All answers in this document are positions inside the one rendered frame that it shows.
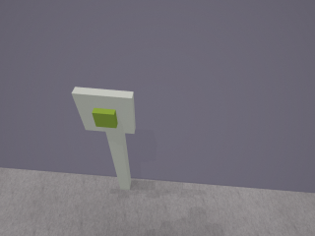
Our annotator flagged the button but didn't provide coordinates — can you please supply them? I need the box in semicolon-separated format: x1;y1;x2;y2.
92;108;118;129

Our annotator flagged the panel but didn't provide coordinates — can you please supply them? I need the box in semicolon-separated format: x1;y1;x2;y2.
72;87;136;191

